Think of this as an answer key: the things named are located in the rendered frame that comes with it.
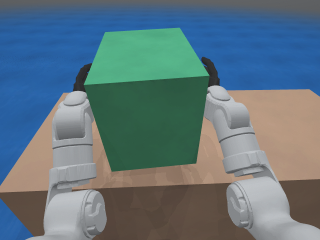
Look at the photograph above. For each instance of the left robot upper arm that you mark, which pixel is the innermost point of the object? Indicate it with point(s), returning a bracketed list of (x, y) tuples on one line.
[(76, 215)]

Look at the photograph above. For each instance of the right robot hand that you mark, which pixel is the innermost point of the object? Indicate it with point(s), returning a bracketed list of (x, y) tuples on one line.
[(213, 74)]

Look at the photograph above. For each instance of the carton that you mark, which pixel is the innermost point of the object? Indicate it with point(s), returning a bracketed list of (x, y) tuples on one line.
[(147, 90)]

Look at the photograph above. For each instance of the robot left forearm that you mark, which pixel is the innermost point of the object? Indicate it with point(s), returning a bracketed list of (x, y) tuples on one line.
[(72, 141)]

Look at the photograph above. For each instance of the left robot hand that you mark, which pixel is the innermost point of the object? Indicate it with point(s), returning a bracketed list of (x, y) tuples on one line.
[(81, 78)]

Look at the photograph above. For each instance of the right robot upper arm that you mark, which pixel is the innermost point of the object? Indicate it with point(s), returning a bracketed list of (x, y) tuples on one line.
[(260, 206)]

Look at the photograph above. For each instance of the robot right forearm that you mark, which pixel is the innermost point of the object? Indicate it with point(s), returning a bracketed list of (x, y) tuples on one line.
[(235, 133)]

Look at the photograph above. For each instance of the pedestal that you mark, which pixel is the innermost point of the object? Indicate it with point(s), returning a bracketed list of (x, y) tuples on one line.
[(184, 202)]

